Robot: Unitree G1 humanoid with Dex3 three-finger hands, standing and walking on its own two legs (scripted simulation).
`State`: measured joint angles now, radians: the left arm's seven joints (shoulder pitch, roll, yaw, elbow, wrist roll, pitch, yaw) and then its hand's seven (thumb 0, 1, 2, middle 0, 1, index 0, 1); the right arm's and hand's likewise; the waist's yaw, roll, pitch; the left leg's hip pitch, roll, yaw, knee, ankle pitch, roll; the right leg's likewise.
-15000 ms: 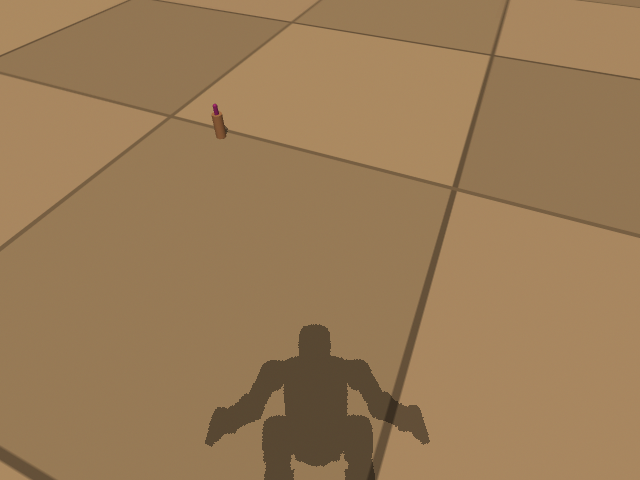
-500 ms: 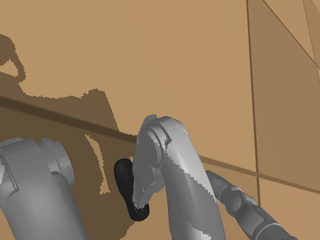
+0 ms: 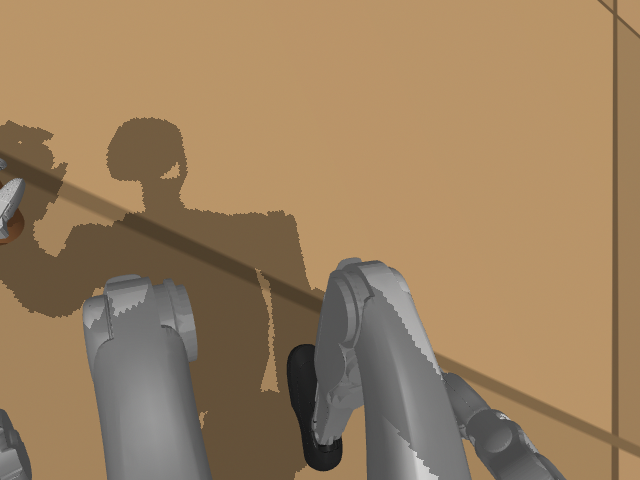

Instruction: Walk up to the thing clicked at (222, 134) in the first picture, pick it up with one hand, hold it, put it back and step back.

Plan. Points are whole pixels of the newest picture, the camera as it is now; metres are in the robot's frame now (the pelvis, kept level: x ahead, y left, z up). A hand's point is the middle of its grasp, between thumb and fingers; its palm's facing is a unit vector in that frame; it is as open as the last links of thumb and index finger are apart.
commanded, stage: settle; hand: left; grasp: from the side
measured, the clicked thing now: out of the picture +0.41 +0.34 -0.10
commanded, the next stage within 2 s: lift in 1.34 s
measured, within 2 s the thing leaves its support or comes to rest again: neither
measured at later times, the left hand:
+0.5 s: hand out of the picture +0.41 +0.32 -0.01, palm faces +0.34 -0.94 -0.06, open 7.8 cm
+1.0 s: hand out of the picture +0.41 +0.31 +0.03, palm faces +0.36 -0.93 -0.06, open 7.8 cm
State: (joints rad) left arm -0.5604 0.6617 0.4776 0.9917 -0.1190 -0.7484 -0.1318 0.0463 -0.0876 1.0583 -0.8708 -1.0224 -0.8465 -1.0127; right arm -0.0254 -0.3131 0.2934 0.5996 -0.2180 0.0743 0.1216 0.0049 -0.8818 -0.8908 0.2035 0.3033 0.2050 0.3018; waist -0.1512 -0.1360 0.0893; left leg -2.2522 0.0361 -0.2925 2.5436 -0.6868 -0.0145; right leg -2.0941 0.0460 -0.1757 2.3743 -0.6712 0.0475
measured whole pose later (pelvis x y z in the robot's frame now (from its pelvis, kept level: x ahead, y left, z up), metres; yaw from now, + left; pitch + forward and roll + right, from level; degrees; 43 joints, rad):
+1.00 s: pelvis +0.01 -0.02 +0.06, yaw +7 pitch +31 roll -6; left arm -0.58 0.46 0.49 0.87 -0.12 -0.57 -0.20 0.05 -0.10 1.07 -0.88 -1.02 -0.85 -1.01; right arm 0.07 -0.28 0.06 0.68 -0.09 0.04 0.05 0.01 -0.88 -0.89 0.20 0.30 0.20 0.30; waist -0.11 -0.02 -0.09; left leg -2.17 0.04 -0.15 2.30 -0.67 -0.03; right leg -2.09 0.00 -0.07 2.24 -0.70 0.01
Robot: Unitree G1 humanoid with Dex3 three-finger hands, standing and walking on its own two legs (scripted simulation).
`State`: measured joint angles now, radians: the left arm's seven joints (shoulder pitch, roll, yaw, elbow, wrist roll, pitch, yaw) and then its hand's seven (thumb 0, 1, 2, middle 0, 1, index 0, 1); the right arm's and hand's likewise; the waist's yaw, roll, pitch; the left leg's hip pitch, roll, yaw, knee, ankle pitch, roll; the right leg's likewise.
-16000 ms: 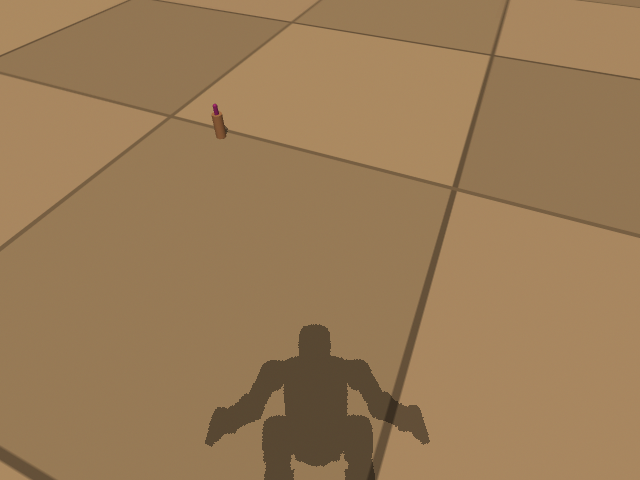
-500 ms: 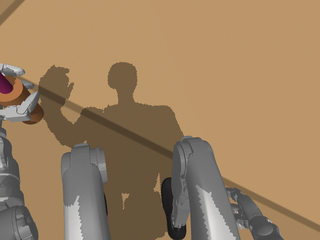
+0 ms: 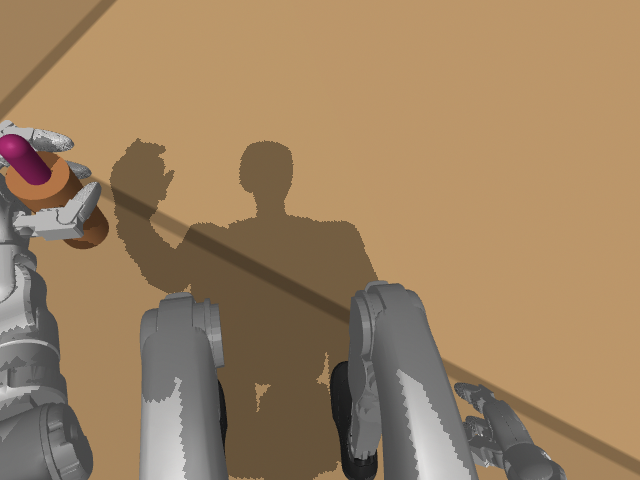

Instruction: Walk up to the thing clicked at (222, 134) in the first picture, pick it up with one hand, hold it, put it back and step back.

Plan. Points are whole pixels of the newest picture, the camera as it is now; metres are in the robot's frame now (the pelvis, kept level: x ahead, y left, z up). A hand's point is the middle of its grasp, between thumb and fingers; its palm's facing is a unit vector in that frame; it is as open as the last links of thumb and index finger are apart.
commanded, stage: settle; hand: left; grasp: from the side
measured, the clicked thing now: (54, 194) +0.43 +0.29 -0.04
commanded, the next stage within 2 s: lift in 0.34 s
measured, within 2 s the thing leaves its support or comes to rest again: neither
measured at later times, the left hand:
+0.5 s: hand (64, 168) +0.45 +0.27 -0.01, palm faces +0.24 -0.97 -0.05, open 7.8 cm
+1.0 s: hand (35, 160) +0.42 +0.25 +0.07, palm faces +0.20 -0.98 -0.06, open 7.8 cm
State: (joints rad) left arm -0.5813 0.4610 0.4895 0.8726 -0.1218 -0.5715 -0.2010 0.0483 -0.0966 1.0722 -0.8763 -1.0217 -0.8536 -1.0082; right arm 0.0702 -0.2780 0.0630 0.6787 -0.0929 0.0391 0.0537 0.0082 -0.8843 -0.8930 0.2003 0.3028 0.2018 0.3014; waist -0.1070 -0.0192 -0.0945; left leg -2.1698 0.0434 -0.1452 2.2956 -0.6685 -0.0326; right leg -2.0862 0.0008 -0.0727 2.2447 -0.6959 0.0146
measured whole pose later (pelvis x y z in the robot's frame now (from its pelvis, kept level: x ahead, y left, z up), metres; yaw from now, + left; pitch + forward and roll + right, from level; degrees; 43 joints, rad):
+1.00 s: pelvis +0.01 +0.00 +0.08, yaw +2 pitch +33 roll -4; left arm -0.45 0.35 0.40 0.64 -0.16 -0.46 -0.19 0.05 -0.09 1.07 -0.87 -1.03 -0.85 -1.01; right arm 0.12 -0.26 0.01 0.64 -0.03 0.01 0.01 0.01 -0.91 -0.89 0.20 0.30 0.20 0.30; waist -0.07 0.01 -0.17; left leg -1.96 0.05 -0.10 2.05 -0.66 -0.03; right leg -1.90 -0.01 -0.05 2.02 -0.69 0.01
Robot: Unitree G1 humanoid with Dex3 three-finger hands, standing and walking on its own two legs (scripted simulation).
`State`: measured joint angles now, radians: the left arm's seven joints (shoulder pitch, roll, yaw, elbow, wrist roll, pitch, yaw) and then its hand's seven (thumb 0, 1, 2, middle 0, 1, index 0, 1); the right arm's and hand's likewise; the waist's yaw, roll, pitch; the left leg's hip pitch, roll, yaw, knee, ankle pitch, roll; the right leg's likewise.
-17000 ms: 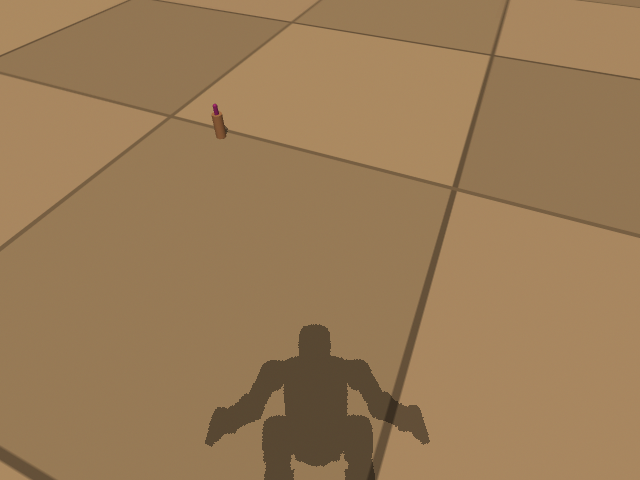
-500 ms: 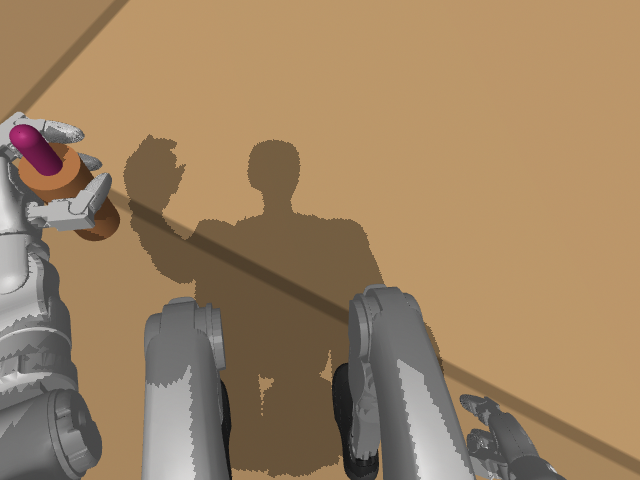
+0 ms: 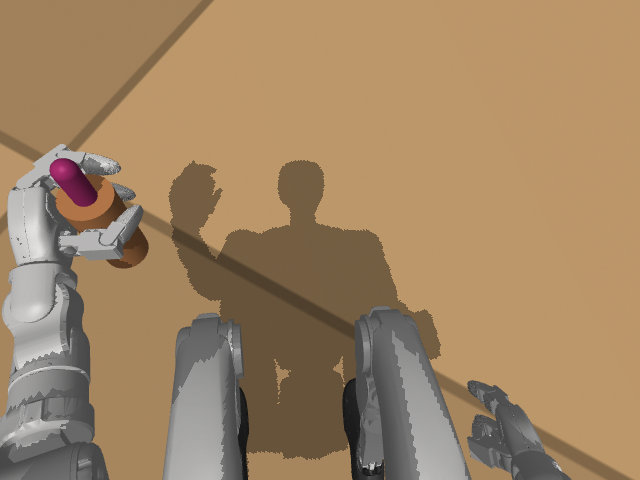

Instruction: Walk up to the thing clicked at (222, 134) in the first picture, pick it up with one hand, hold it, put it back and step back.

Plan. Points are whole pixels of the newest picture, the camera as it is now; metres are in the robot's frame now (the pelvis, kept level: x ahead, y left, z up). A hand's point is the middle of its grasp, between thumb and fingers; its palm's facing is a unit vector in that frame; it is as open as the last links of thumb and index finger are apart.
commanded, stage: lift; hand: left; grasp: from the side
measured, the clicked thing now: (99, 215) +0.42 +0.25 -0.02
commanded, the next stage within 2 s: hold in 1.62 s
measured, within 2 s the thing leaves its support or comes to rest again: neither
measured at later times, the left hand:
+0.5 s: hand out of the picture +0.40 +0.23 +0.18, palm faces +0.21 -0.98 -0.05, open 7.8 cm
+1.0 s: hand out of the picture +0.39 +0.21 +0.27, palm faces +0.20 -0.98 -0.05, open 7.8 cm
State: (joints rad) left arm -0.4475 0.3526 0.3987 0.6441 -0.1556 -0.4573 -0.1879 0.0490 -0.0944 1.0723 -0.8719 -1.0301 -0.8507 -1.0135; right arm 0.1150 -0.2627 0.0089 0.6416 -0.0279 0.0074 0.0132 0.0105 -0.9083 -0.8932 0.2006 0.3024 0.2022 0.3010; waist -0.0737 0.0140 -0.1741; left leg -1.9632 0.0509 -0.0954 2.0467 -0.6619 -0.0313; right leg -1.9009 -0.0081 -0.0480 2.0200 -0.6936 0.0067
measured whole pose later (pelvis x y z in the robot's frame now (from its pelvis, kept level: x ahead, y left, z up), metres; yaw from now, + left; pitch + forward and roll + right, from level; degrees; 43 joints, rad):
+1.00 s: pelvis +0.05 +0.01 +0.24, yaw +4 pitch +15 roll -2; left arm -0.16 0.22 0.17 0.40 -0.14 -0.33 -0.02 0.05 -0.09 1.07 -0.86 -1.04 -0.85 -1.02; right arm 0.22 -0.22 0.02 0.65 0.00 -0.04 -0.03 0.01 -0.90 -0.89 0.20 0.30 0.20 0.30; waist -0.03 0.02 -0.10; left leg -0.94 0.05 -0.04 1.16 -0.49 -0.02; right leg -0.88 -0.02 -0.05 1.12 -0.51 0.02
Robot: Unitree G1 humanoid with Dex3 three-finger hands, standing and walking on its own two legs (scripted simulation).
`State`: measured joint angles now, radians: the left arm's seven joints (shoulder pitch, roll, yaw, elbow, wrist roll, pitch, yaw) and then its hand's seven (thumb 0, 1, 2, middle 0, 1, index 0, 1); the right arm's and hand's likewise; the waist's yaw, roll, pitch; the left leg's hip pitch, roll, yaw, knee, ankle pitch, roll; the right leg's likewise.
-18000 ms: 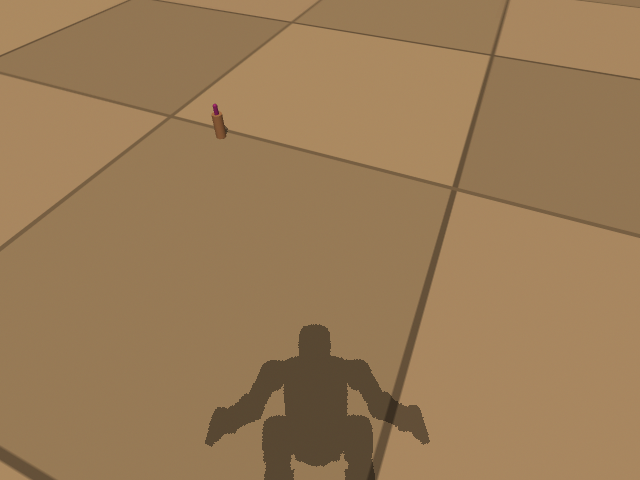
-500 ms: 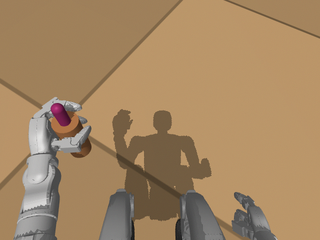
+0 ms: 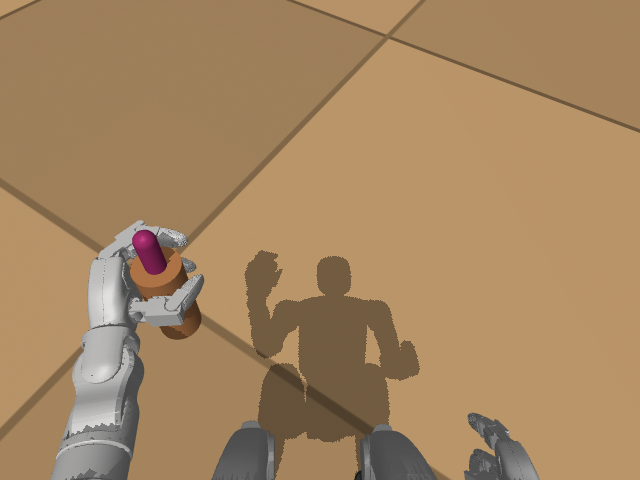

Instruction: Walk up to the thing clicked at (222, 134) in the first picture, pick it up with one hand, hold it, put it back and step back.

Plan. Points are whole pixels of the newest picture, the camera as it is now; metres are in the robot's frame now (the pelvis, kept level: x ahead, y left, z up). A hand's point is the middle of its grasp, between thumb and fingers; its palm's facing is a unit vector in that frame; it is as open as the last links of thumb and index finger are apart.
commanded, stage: lift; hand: left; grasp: from the side
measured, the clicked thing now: (164, 284) +0.35 +0.19 +0.02
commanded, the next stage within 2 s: hold in 0.62 s
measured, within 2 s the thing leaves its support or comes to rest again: neither
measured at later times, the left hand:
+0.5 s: hand (176, 256) +0.36 +0.17 +0.07, palm faces +0.15 -0.99 -0.02, open 7.8 cm
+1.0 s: hand (172, 249) +0.36 +0.16 +0.09, palm faces +0.15 -0.99 -0.02, open 7.8 cm
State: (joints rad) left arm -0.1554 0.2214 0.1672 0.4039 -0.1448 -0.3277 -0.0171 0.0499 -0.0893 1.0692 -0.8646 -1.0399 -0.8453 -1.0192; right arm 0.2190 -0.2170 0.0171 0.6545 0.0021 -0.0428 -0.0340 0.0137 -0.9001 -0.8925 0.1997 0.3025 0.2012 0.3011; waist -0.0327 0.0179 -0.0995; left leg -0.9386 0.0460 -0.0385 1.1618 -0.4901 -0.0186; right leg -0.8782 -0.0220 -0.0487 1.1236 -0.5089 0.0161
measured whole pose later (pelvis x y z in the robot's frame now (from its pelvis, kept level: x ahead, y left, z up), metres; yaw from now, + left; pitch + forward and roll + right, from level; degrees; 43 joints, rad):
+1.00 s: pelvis +0.02 -0.01 +0.05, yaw +0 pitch +8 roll -1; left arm -0.13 0.17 0.14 0.43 -0.14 -0.35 0.01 0.05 -0.09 1.07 -0.86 -1.05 -0.84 -1.03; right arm 0.22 -0.22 0.00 0.67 -0.01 -0.01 -0.03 0.01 -0.91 -0.90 0.20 0.30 0.20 0.30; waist -0.03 0.01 -0.04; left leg -0.60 0.05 -0.01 0.88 -0.41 -0.02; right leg -0.56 -0.02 -0.04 0.86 -0.43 0.01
